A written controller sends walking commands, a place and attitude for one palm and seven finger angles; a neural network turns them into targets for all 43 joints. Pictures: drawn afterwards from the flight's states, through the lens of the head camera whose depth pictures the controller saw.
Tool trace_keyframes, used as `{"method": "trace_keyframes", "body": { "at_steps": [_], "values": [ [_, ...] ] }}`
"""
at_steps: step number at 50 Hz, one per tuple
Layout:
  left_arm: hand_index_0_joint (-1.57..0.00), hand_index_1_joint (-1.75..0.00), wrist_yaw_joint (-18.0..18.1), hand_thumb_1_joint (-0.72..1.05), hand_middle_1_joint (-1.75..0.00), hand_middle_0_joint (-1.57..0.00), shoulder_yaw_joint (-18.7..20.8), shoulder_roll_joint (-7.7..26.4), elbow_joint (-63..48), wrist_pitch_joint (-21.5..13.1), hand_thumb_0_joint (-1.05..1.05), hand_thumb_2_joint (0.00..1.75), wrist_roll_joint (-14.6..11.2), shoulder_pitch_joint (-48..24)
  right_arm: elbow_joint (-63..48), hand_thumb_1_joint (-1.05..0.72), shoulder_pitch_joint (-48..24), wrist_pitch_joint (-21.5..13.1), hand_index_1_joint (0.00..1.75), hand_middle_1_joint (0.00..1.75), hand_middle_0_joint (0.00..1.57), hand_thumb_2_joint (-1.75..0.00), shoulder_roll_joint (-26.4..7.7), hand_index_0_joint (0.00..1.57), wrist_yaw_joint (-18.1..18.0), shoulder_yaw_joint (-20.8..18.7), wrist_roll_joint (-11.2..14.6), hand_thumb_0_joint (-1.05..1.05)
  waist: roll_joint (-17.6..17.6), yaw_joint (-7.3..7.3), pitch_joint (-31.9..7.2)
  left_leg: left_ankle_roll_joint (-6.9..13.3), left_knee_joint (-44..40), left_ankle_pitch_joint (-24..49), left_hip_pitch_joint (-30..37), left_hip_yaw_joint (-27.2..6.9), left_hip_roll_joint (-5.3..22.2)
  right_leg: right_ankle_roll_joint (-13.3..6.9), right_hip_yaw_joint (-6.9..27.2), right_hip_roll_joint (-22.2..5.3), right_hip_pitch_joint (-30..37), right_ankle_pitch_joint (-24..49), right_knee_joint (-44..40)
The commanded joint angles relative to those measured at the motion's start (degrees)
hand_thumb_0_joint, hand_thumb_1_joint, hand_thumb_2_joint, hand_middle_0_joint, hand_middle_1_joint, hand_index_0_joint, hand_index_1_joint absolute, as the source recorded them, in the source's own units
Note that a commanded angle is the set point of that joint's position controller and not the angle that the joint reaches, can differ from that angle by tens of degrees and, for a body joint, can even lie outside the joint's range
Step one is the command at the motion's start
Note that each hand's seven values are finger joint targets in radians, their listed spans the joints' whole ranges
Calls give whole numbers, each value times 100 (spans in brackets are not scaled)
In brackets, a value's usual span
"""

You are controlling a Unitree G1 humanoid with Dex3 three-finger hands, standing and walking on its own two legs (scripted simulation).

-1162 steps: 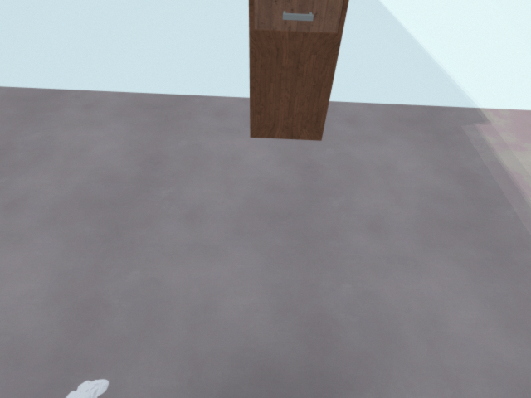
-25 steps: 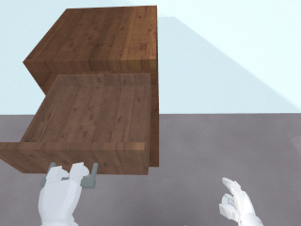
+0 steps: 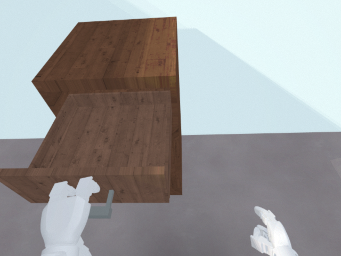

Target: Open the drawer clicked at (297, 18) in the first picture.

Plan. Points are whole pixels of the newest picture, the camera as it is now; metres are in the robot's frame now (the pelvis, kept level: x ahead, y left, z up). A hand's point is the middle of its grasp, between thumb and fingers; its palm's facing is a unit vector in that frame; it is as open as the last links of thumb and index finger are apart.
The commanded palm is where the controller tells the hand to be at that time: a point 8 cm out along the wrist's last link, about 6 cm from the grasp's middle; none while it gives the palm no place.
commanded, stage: lift the hand off the handle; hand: left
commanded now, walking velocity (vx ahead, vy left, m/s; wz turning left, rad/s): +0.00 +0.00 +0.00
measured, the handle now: (84, 203) +0.23 +0.25 -0.01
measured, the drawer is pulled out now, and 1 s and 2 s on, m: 0.30 0.30 0.30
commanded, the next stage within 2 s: draw the hand back to the body in 1.00 s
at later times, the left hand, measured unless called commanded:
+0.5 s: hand (64, 205) +0.19 +0.23 +0.09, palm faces +0.12 -0.10 -0.99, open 13.6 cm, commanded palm +0.16 +0.23 +0.14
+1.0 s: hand (49, 186) +0.20 +0.24 +0.15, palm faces +0.16 -0.12 -0.98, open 13.9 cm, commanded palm +0.15 +0.23 +0.19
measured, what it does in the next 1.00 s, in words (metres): stands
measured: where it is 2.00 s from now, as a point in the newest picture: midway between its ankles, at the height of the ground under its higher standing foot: outside the picture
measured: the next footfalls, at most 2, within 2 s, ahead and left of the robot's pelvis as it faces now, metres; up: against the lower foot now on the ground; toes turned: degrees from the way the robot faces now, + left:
none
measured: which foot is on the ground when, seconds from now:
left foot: down 0.00-1.00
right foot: down 0.00-1.00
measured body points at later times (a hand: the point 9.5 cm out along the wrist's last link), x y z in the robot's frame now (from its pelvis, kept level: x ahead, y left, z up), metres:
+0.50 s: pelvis +0.01 +0.00 +0.02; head +0.01 -0.04 +0.47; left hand +0.18 +0.24 +0.14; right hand +0.24 -0.20 -0.07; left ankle -0.02 +0.12 -0.70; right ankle +0.02 -0.09 -0.70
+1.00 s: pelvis +0.01 +0.01 +0.04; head -0.01 -0.03 +0.49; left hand +0.19 +0.24 +0.20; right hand +0.24 -0.18 -0.04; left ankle -0.02 +0.12 -0.70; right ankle +0.02 -0.09 -0.70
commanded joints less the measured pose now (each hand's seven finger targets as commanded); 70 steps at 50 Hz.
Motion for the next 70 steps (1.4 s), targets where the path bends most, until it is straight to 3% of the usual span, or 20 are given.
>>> {"method": "trace_keyframes", "body": {
  "at_steps": [1,6,12,17,22,28,32,37,39,40,44,45,49,55,58,59,63,64,65,70],
  "values": [
    [-30,-120,36,-50,-120,-30,657,924,-1320,-58,0,30,73,-300,-995,-90,-928,-278,30,30,20,-90,-470,20,-48,-146,12,0,-409,61,-622,150,-893,1231,280,61,-76,-1,178,-92,1076,923,-1113],
    [-30,-120,-163,-50,-120,-30,625,939,-1544,-53,0,30,57,-416,-1011,-90,-985,-256,30,30,20,-90,-447,20,-29,-119,26,0,-179,93,-482,146,-1073,1304,522,70,-74,-12,206,-89,1231,876,-1292],
    [-30,-120,-434,-50,-120,-30,818,1134,-1734,-70,0,30,-97,-507,-979,-90,-1047,-255,30,30,20,-90,-429,20,-67,-94,37,0,-450,119,-347,168,-1267,1421,722,68,-81,47,305,-126,1565,1113,-1559],
    [-30,-120,-614,-50,-120,-30,874,1206,-2101,-155,0,30,-174,-513,-957,-90,-1049,-267,30,30,20,-90,-434,20,-49,-87,37,0,-118,179,-481,146,-1422,1781,1030,63,-61,22,267,-131,1834,1450,-1638],
    [-30,-120,-761,-50,-120,-30,881,1211,-2434,-165,0,30,-255,-364,-960,-90,-1057,-250,30,30,20,-90,-458,20,12,-89,44,0,-198,178,-425,133,-1535,2063,1183,80,-31,45,254,-137,1994,1785,-1762],
    [-30,-120,-1052,-50,-120,-30,963,1312,-2491,98,0,30,-342,-267,-993,-90,-1200,-155,30,30,20,-90,-485,20,71,-31,134,0,-273,241,-157,107,-1866,2048,1274,96,35,44,237,-125,2244,1646,-2016],
    [-30,-120,-1296,-50,-120,-30,673,1226,-2918,212,0,30,-374,-709,-1024,-90,-1163,-107,30,30,20,-90,-496,20,103,-29,145,0,-155,201,-273,146,-1999,2280,1524,111,77,78,50,-143,2397,1742,-2076],
    [-30,-120,-1450,-50,-120,-30,952,1573,-3043,239,0,30,-390,-678,-1035,-90,-1208,-80,30,30,20,-90,-528,20,103,44,173,0,-189,265,-141,128,-2182,2338,1587,111,116,91,79,-131,2608,1812,-2235],
    [-30,-120,-1510,-50,-120,-30,774,1338,-3126,303,0,30,-373,-611,-1096,-90,-1216,-82,30,30,20,-90,-461,20,154,106,188,0,-57,313,-127,141,-2234,2401,1633,115,140,73,-27,-159,2660,1712,-2236],
    [-30,-120,-1540,-50,-120,-30,942,1543,-3121,302,0,30,-421,-879,-997,-90,-1276,-41,30,30,20,-90,-510,20,150,61,213,0,22,255,-6,107,-2329,2398,1664,72,165,45,50,-103,2675,1734,-2314],
    [-30,-120,-1712,-50,-120,-30,888,1476,-3312,435,0,30,-521,-733,-1087,-90,-1269,-51,30,30,20,-90,-489,20,192,108,245,0,-5,302,-222,143,-2374,2583,1819,107,157,88,-20,-148,2940,1920,-2364],
    [-30,-120,-1757,-50,-120,-30,1090,1717,-3280,444,0,30,-594,-862,-1011,-90,-1364,-3,30,30,20,-90,-545,20,181,83,267,0,-51,263,-26,111,-2480,2552,1781,66,182,75,36,-105,2970,1950,-2435],
    [-30,-120,-2026,-50,-120,-30,743,1316,-3068,529,0,30,-629,-617,-1059,-90,-1302,26,30,30,20,-90,-508,20,255,153,296,0,-280,255,129,141,-2557,2491,1762,145,182,116,-95,-122,2968,1813,-2503],
    [-30,-120,-2031,-50,-120,-30,770,1493,-3305,310,0,30,-537,-1126,-1058,-90,-1353,52,30,30,20,-90,-575,20,221,116,257,0,-4,224,41,147,-2618,2304,1837,137,193,96,-2,-89,2978,1613,-2628],
    [-30,-120,-1866,-50,-120,-30,1091,1753,-3330,200,0,30,-434,-1122,-1096,-90,-1419,3,30,30,20,-90,-586,20,164,130,236,0,136,315,-50,139,-2583,2146,1837,84,189,66,121,-51,2989,1423,-2670],
    [-30,-120,-1820,-50,-120,-30,980,1617,-3323,145,0,30,-362,-1115,-1091,-90,-1273,-36,30,30,20,-90,-500,20,175,172,211,0,86,356,-188,151,-2531,2228,1904,143,148,73,8,-142,2993,1379,-2650],
    [-30,-120,-1742,-50,-120,-30,1463,1899,-2985,158,0,30,-521,-849,-977,-90,-1442,-54,30,30,20,-90,-558,20,140,111,262,0,47,345,99,108,-2588,2171,1845,58,123,35,216,-73,2975,1452,-2767],
    [-30,-120,-1786,-50,-120,-30,1222,1660,-2968,182,0,30,-524,-901,-971,-90,-1339,-60,30,30,20,-90,-483,20,152,132,239,0,-153,335,57,134,-2570,2201,1856,124,87,74,92,-150,2981,1436,-2745],
    [-30,-120,-1821,-50,-120,-30,1389,1846,-2913,189,0,30,-630,-1033,-887,-90,-1401,-33,30,30,20,-90,-535,20,128,76,264,0,-81,266,274,121,-2641,2104,1814,96,89,60,183,-115,2911,1394,-2817],
    [-30,-120,-2081,-50,-120,-30,1382,1900,-2909,294,0,30,-843,-863,-917,-90,-1409,-36,30,30,20,-90,-600,20,73,72,290,0,-85,225,182,149,-2663,2138,1865,137,75,119,134,-156,3037,1483,-2839]
  ]
}}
